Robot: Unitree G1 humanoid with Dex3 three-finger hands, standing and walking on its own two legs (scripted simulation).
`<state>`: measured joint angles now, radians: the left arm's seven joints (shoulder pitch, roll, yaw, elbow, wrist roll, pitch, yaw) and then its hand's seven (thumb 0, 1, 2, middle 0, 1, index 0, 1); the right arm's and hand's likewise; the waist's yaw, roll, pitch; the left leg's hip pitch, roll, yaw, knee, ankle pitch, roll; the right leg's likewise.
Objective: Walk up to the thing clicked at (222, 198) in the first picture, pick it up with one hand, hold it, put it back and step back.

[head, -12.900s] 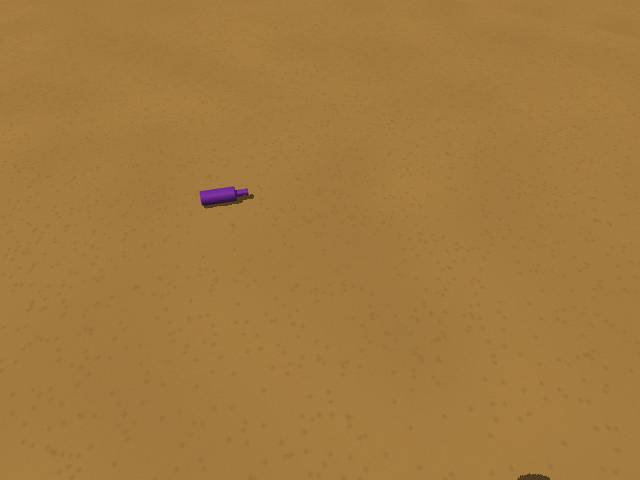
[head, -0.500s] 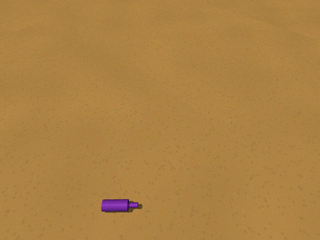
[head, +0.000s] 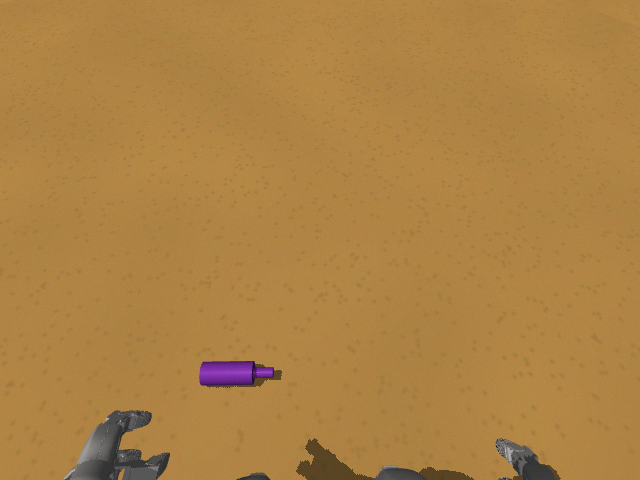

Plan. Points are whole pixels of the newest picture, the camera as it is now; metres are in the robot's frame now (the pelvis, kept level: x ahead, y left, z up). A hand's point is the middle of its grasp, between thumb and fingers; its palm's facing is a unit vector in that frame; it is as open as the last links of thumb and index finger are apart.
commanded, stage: rise first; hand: left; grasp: from above
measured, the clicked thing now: (238, 372) +0.43 +0.24 -0.73
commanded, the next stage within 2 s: none
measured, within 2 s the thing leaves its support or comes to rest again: neither
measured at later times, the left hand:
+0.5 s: hand out of the picture +0.13 +0.27 -0.22, palm faces -0.20 -0.85 -0.48, open 14.1 cm
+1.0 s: hand (174, 426) +0.25 +0.31 -0.42, palm faces -0.47 -0.41 -0.78, open 14.0 cm
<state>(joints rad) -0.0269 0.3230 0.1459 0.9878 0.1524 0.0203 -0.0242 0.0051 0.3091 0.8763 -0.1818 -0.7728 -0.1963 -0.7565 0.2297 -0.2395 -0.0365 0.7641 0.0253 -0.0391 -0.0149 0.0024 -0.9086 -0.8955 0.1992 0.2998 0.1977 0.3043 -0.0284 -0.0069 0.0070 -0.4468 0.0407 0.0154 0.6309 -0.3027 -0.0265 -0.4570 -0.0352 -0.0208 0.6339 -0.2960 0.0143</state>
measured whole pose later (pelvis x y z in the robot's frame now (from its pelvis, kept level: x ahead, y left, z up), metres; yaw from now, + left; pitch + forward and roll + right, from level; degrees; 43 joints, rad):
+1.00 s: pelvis -0.07 +0.01 -0.28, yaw -1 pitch +34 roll -3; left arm -0.35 0.53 0.15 0.82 0.78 -0.16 0.08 0.00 -0.53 0.98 -0.11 -1.05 -0.11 -1.05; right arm 0.07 -0.28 -0.07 0.68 -0.01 -0.14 0.05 0.00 -0.93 -0.90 0.20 0.30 0.20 0.30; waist -0.03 0.02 -0.15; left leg -1.85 0.03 -0.07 1.95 -0.69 -0.02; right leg -1.83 -0.04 -0.02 1.91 -0.67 0.02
